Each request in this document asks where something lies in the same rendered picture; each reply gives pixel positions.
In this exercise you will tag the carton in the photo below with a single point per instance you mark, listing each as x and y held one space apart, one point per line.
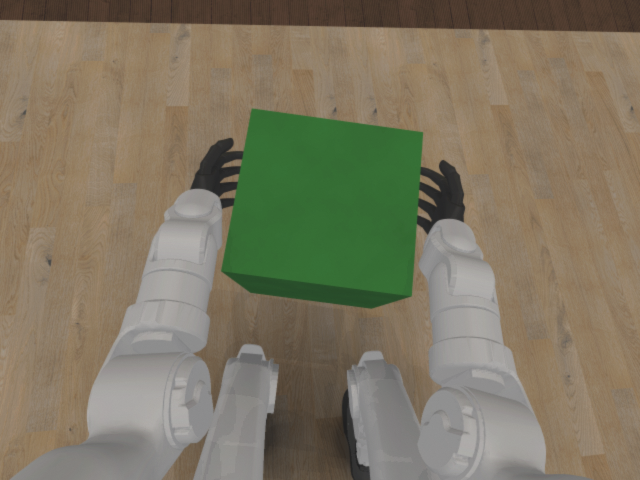
325 210

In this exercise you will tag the left robot hand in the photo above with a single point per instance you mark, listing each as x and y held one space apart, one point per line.
210 174

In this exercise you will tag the left robot upper arm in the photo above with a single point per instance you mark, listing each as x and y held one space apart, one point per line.
144 410

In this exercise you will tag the robot right thigh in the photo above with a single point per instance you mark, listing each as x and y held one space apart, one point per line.
378 399

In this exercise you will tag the right robot foot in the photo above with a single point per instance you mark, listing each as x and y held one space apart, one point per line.
358 472

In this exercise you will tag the right robot hand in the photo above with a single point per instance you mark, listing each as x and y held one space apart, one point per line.
449 201

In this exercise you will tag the left robot forearm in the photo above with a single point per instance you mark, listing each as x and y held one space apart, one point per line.
170 311

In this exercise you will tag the right robot forearm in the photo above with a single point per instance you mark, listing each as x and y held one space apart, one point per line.
468 347

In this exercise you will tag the right robot upper arm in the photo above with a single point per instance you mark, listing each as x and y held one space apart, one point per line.
468 434

